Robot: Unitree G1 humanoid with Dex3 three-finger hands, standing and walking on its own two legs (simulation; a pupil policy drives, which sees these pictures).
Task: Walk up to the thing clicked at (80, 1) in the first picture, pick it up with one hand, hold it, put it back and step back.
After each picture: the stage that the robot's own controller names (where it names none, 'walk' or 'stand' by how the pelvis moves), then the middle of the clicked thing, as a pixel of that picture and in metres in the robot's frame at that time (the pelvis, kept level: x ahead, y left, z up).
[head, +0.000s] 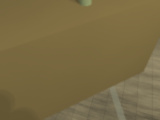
stand; out of the picture +0.88 +0.04 +0.14
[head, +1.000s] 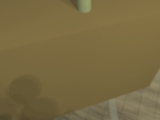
rise first; out of the picture +0.78 +0.07 +0.17
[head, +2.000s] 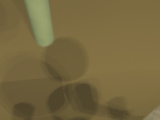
walk; (39, 10) +0.48 +0.23 +0.17
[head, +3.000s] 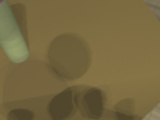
stand; (4, 26) +0.42 +0.26 +0.18
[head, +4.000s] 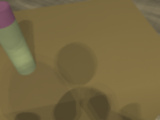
stand; (14, 43) +0.42 +0.26 +0.14
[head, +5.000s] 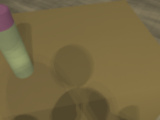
stand; (12, 46) +0.41 +0.27 +0.14
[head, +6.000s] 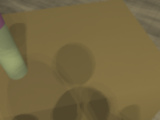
stand; (4, 47) +0.40 +0.29 +0.14
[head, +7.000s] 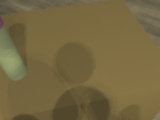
stand; (3, 48) +0.40 +0.29 +0.14
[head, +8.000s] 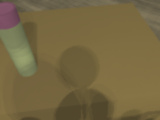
rise first; (17, 44) +0.40 +0.27 +0.14
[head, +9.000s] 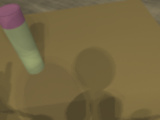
go down; (24, 43) +0.42 +0.26 +0.15
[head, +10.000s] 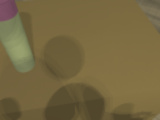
go down; (13, 38) +0.41 +0.24 +0.15
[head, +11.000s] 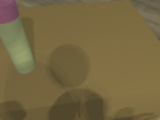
go down; (15, 40) +0.42 +0.25 +0.15
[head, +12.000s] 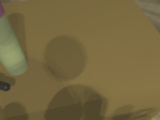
close in; (3, 40) +0.40 +0.25 +0.17
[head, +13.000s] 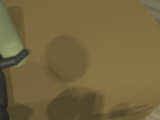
close; (1, 30) +0.42 +0.26 +0.18
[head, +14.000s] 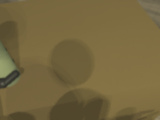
lift; out of the picture +0.35 +0.27 +0.18
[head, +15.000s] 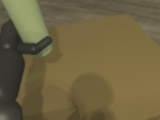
lift; (23, 9) +0.33 +0.15 +0.35
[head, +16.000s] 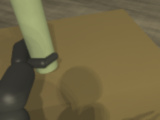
lift; (35, 29) +0.37 +0.16 +0.27
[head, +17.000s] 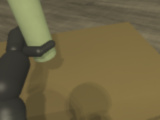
hold; (29, 15) +0.34 +0.16 +0.34
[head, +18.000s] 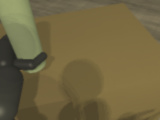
crouch; (21, 28) +0.34 +0.17 +0.28
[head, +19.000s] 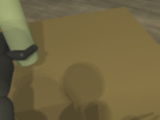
crouch; (13, 22) +0.39 +0.22 +0.27
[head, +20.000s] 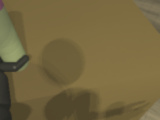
lower; (3, 35) +0.41 +0.24 +0.18
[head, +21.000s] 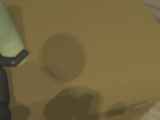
lower; (1, 29) +0.42 +0.24 +0.19
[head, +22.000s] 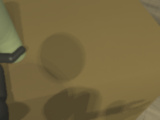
lower; out of the picture +0.43 +0.25 +0.19
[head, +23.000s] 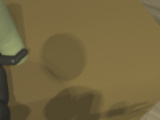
lower; (1, 27) +0.42 +0.25 +0.19
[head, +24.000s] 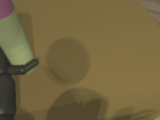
open; (12, 38) +0.39 +0.23 +0.18
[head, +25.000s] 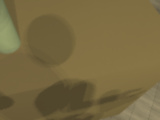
rise; out of the picture +0.44 +0.23 +0.20
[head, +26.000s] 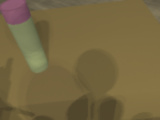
sink last; (28, 40) +0.41 +0.25 +0.17
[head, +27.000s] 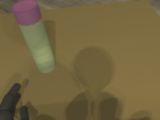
stand; (37, 41) +0.42 +0.22 +0.15
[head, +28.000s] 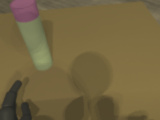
stand; (35, 38) +0.43 +0.23 +0.16
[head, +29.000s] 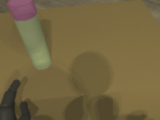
stand; (33, 37) +0.43 +0.23 +0.16
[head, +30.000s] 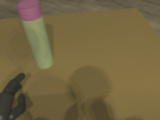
walk; (37, 37) +0.46 +0.23 +0.16
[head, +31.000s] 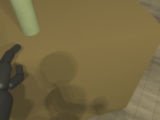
stand; (21, 2) +0.59 +0.22 +0.18
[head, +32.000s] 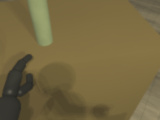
stand; (40, 15) +0.59 +0.19 +0.15
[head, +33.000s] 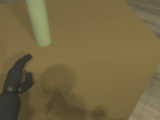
stand; (38, 16) +0.60 +0.19 +0.15
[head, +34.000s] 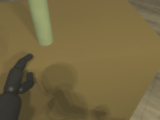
stand; (40, 16) +0.60 +0.18 +0.15
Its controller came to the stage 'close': yes
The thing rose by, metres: 0.20
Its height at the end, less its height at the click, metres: +0.00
